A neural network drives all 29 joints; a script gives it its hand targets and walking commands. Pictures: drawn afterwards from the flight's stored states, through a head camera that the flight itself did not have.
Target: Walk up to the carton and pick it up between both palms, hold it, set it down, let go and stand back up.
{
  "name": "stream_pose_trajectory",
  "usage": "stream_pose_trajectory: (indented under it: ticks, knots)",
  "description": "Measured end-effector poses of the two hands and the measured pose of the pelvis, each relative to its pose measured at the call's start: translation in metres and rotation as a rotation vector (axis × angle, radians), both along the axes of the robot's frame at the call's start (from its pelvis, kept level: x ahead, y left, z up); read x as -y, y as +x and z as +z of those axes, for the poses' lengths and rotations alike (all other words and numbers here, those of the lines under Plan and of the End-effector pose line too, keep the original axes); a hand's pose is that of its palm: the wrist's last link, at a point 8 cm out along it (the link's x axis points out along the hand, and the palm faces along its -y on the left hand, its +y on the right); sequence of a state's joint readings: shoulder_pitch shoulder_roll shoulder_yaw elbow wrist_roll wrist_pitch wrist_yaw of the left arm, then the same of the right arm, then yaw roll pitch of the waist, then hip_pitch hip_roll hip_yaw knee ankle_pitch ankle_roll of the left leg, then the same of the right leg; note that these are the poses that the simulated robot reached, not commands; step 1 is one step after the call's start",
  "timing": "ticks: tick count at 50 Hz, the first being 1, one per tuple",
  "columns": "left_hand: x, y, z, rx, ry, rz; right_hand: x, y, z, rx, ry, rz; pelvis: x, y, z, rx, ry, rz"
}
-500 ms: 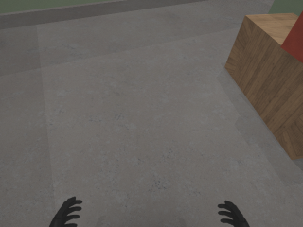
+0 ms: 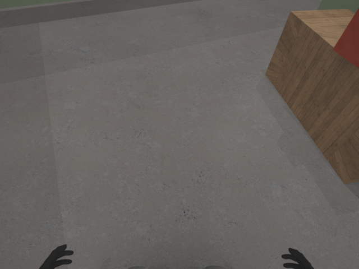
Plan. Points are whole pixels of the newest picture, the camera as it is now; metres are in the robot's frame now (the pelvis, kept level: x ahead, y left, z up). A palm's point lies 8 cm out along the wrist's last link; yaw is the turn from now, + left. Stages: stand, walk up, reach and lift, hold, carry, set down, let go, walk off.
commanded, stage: stand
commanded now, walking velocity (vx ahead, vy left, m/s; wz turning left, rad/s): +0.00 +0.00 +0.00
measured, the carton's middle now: out of the picture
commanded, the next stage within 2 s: walk up in 0.52 s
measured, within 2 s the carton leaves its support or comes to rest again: neither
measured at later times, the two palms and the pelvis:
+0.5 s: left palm out of the picture +0.09 +0.29 -0.09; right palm out of the picture +0.09 -0.28 -0.09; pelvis +0.00 +0.00 +0.03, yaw +0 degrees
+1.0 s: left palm (72, 219) +0.24 +0.24 -0.04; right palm out of the picture +0.03 -0.40 -0.07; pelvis +0.04 -0.04 +0.02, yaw -19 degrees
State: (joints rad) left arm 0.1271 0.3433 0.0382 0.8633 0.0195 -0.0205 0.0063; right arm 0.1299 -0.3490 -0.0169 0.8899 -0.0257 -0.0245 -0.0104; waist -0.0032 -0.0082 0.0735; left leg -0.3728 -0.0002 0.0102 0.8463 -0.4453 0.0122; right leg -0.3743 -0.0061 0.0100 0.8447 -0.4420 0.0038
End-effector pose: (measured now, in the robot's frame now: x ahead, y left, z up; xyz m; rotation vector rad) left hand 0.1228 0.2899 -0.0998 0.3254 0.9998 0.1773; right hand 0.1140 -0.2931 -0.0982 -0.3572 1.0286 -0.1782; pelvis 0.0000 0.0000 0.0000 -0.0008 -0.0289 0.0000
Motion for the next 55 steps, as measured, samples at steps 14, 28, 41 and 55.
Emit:
stream_pose_trajectory:
  ticks: [14,28,41,55]
  knots:
    - [0.000,-0.022,0.002,-0.096,-0.019,0.025,-0.010,-0.009,0.004,-0.065,0.024,-0.007,-0.003,-0.001,0.015,0.013,-0.001,-0.004]
    - [-0.002,-0.030,0.014,-0.139,-0.026,0.040,-0.008,-0.021,0.016,-0.109,0.029,-0.042,-0.004,-0.001,0.032,0.026,0.000,-0.008]
    - [0.000,-0.004,0.027,-0.177,-0.014,-0.114,0.019,-0.026,0.035,0.060,0.024,-0.147,-0.001,0.002,0.034,0.004,0.034,-0.152]
    - [0.085,0.167,0.056,0.053,0.116,-0.396,0.140,-0.095,0.003,0.048,-0.039,-0.422,0.068,0.059,-0.002,0.018,0.009,-0.396]
